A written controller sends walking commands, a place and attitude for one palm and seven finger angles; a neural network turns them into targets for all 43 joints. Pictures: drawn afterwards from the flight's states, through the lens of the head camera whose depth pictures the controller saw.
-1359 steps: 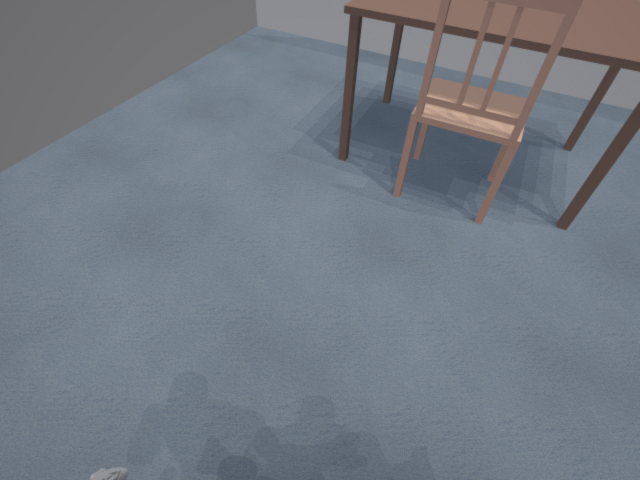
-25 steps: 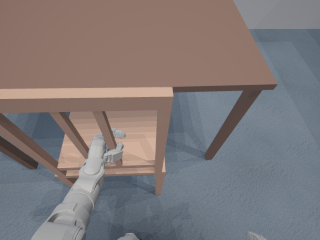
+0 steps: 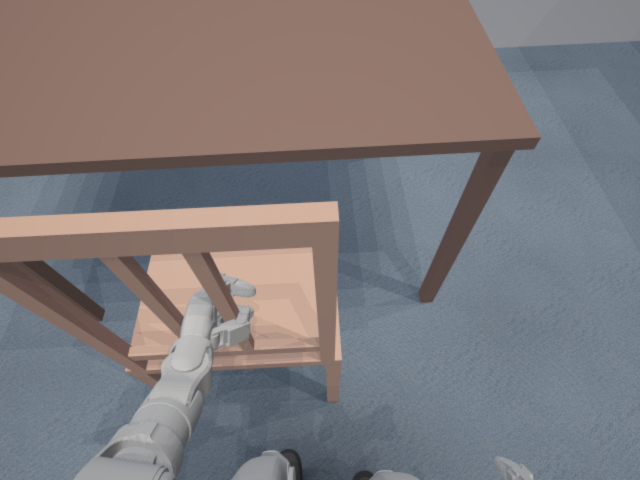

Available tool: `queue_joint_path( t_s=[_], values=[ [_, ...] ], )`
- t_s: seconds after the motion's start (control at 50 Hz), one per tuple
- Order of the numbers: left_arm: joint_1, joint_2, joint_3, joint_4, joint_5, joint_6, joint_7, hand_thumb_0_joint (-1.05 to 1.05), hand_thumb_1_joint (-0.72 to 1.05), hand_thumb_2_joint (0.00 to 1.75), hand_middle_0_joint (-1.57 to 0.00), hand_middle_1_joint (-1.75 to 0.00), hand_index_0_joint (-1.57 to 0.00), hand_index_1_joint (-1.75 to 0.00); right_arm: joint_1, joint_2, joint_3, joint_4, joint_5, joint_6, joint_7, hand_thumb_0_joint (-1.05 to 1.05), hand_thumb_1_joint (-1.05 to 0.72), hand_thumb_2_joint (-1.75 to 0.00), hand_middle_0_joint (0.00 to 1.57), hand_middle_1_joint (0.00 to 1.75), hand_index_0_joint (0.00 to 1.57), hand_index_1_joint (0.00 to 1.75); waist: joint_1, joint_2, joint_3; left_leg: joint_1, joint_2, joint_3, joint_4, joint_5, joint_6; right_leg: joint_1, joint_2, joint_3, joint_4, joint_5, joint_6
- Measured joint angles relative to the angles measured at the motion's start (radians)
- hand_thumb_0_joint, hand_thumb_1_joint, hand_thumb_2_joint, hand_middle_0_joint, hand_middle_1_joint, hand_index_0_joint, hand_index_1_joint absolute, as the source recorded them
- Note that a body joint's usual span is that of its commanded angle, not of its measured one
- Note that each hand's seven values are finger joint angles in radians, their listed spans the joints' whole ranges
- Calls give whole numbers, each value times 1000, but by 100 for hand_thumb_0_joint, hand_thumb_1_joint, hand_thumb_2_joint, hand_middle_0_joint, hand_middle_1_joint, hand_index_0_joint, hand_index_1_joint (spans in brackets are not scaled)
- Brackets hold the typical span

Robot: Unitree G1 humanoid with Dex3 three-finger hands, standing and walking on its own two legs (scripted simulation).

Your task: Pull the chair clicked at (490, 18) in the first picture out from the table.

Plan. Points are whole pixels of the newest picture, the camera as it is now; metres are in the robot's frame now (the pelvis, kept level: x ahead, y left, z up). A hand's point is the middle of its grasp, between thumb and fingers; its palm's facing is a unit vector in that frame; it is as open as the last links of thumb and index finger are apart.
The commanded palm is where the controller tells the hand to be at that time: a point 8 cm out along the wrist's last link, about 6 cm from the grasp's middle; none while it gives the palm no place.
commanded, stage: step backward, pulling the chair out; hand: left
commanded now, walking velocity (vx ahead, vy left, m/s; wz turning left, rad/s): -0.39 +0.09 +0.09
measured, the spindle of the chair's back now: (165, 310) +0.34 +0.23 -0.06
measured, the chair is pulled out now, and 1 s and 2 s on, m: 0.15 0.23 0.42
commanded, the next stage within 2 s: none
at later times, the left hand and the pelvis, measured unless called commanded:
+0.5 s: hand (237, 353) +0.28 +0.13 -0.07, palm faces -0.03 -0.98 -0.18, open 5.4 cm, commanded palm +0.27 +0.18 -0.07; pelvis -0.06 +0.00 -0.01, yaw -1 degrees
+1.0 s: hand (235, 385) +0.24 +0.12 -0.07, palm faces -0.04 -0.98 -0.18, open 5.3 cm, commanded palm +0.22 +0.17 -0.07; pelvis -0.10 +0.00 -0.01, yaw +2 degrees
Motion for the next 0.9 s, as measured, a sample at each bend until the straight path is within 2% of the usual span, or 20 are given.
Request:
queue_joint_path(
  t_s=[0.1,0.18,0.2,0.24,0.28,0.32,0.38,0.44,0.54,0.58,0.64,0.66,0.7,0.76,0.8,0.82,0.84,0.9],
  values=[
    [-17,-32,-20,45,5,2,23,7,70,80,-35,-116,-50,-145,-7,-54,-19,29,10,-32,-12,1,-90,-89,20,30,20,30,-8,0,-2,1,-28,-16,21,-92,-8,13,-19,-4,-12,17,9],
    [-18,-46,-57,46,16,8,32,6,70,79,-34,-117,-50,-145,0,-86,-27,42,9,-56,-24,1,-90,-89,20,30,20,30,-11,4,0,23,-31,-13,-28,68,19,21,-26,-9,-4,20,25],
    [-19,-42,-68,44,17,10,32,6,70,79,-34,-118,-50,-145,1,-85,-28,43,9,-59,-26,1,-91,-89,20,30,20,30,-8,-4,1,26,-35,-8,-27,69,29,19,-30,-5,5,18,28],
    [-22,-30,-86,42,17,13,29,6,70,79,-34,-119,-50,-145,1,-71,-22,40,8,-65,-27,1,-91,-90,20,30,20,30,0,-29,2,33,-42,8,-32,55,42,5,-39,9,36,-13,33],
    [-26,-19,-93,35,15,20,28,6,70,79,-34,-120,-50,-145,2,-52,-13,30,-1,-74,-27,1,-91,-90,20,30,20,30,3,-43,1,32,-43,16,-45,59,45,-20,-41,18,84,-103,27],
    [-36,-12,-91,31,15,27,28,6,70,80,-33,-120,-50,-145,-1,-30,-4,21,-15,-82,-25,1,-91,-90,20,30,20,30,3,-45,8,26,-41,14,-53,74,45,-34,-41,32,134,-166,19],
    [-52,-1,-78,28,17,31,27,6,69,81,-34,-121,-50,-145,-8,6,12,18,-29,-95,-16,1,-90,-90,20,30,20,30,7,-39,24,13,-28,5,-46,85,39,-13,-45,49,135,-202,17],
    [-66,16,-58,21,17,29,27,6,68,82,-36,-122,-50,-145,-21,37,28,20,-36,-109,-6,1,-90,-89,20,30,20,30,20,-24,50,-4,3,2,-21,85,25,7,-46,30,93,-152,32],
    [-70,37,-13,8,16,34,21,6,66,83,-38,-122,-49,-145,-13,55,31,20,-38,-119,4,1,-90,-89,21,30,21,30,14,11,88,-22,39,-27,10,92,-3,20,-24,-16,45,12,36],
    [-56,44,0,0,21,31,21,6,66,83,-39,-123,-49,-145,-7,48,26,30,-34,-112,3,1,-90,-89,21,30,21,30,5,8,90,-37,32,-37,53,10,-13,12,-27,-21,63,22,28],
    [-33,32,19,1,25,26,31,6,66,83,-39,-123,-50,-145,-6,15,9,62,-32,-94,-1,1,-90,-89,21,30,21,30,4,-20,73,-87,-29,-64,304,-198,-38,-10,-60,-2,86,-4,21],
    [-26,23,24,1,25,26,35,6,66,83,-39,-123,-50,-145,-6,0,3,73,-34,-90,-3,1,-90,-89,21,30,21,30,5,-30,66,-87,-48,-69,373,-232,-42,-15,-74,7,82,0,24],
    [-16,7,28,-1,33,26,37,6,66,82,-38,-122,-50,-145,-5,-31,-7,85,-35,-88,-7,1,-90,-89,21,30,21,30,-2,-42,51,-54,-65,-75,415,-267,-47,-23,-101,15,71,10,36],
    [-22,-13,11,-6,46,36,39,6,67,82,-37,-124,-50,-145,-2,-72,-18,88,-28,-88,-16,1,-90,-89,20,30,20,30,-16,-50,34,47,-48,-86,295,-283,-49,-41,-137,2,67,15,52],
    [-42,-24,-16,-16,52,49,40,6,67,82,-36,-126,-50,-145,-2,-95,-23,83,-26,-88,-25,1,-90,-89,20,30,20,30,-20,-48,26,136,-17,-89,114,-194,-47,-64,-155,-12,81,13,65],
    [-53,-30,-34,-24,53,55,36,5,67,82,-36,-127,-50,-145,-1,-106,-28,77,-27,-88,-30,1,-90,-90,20,30,20,30,-21,-39,22,173,-1,-94,24,-153,-62,-81,-159,-24,97,9,72],
    [-71,-28,-49,-33,55,63,35,5,67,82,-35,-128,-50,-145,-13,-102,-35,75,-28,-85,-34,1,-91,-90,20,30,20,30,-20,-51,33,171,-11,-92,6,-164,-74,-94,-173,-23,110,9,76],
    [-102,-10,-64,-52,55,77,30,5,68,82,-34,-130,-50,-145,-38,-64,-41,37,-36,-75,-20,1,-91,-90,20,30,20,30,11,-84,79,169,-16,-72,18,-153,-72,-96,-164,14,100,50,60]
  ],
)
